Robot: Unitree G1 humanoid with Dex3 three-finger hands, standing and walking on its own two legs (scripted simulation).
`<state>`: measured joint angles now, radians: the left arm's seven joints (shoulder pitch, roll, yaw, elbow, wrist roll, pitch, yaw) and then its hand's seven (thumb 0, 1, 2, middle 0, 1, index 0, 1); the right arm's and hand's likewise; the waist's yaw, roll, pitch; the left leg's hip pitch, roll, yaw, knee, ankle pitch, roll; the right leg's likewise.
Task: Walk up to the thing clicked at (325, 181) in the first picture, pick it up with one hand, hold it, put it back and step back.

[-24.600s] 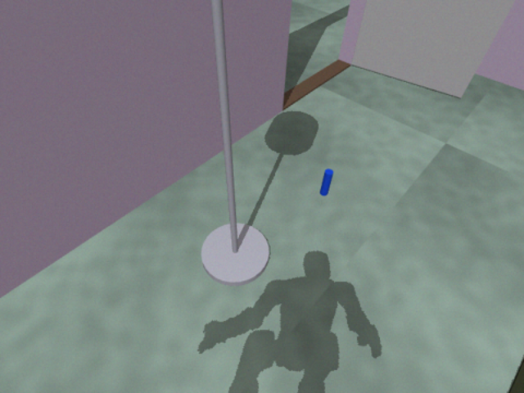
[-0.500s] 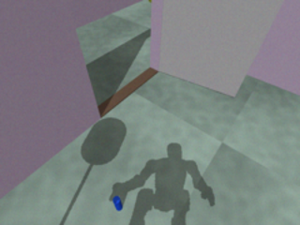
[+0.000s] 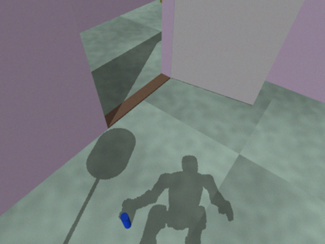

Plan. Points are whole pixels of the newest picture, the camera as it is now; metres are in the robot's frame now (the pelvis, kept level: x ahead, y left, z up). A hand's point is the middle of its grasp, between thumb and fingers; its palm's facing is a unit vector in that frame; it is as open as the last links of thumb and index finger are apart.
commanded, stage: stand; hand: left
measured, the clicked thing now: (126, 220) +0.36 +0.20 -0.70
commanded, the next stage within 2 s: go down in 1.66 s
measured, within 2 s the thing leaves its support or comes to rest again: neither
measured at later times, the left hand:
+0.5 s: hand out of the picture +0.07 +0.25 -0.16, palm faces -0.03 -0.94 -0.35, open 7.4 cm
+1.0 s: hand out of the picture +0.08 +0.25 -0.16, palm faces -0.04 -0.93 -0.35, open 7.4 cm
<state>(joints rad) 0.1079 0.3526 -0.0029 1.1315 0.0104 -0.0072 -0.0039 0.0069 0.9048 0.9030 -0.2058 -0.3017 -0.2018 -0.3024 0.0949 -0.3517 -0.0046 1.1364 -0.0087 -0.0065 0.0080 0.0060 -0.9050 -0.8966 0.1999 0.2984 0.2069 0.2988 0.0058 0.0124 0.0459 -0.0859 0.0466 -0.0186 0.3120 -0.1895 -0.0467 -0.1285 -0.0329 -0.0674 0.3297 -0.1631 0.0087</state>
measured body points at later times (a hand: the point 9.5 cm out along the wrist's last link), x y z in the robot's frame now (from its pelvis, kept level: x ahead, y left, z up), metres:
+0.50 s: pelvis +0.00 +0.00 +0.00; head +0.01 +0.00 +0.45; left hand +0.07 +0.30 -0.13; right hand +0.06 -0.31 -0.14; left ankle -0.01 +0.15 -0.75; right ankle +0.01 -0.12 -0.75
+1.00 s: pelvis +0.01 +0.00 +0.00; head +0.02 +0.00 +0.45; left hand +0.08 +0.30 -0.13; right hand +0.08 -0.30 -0.14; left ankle -0.01 +0.15 -0.75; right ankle +0.01 -0.12 -0.75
